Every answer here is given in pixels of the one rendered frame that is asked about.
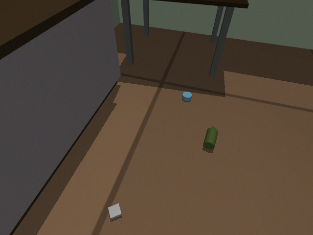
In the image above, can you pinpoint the table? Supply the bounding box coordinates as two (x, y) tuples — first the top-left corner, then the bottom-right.
(121, 0), (249, 76)

